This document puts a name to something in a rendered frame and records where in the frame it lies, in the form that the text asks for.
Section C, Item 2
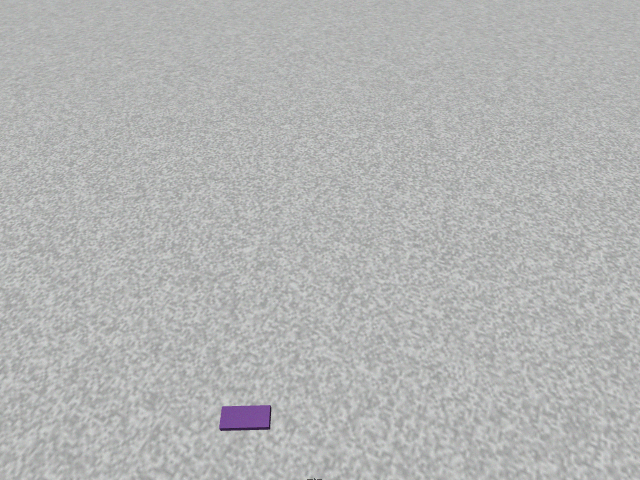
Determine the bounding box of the small box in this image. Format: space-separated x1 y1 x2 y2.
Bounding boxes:
219 405 271 431

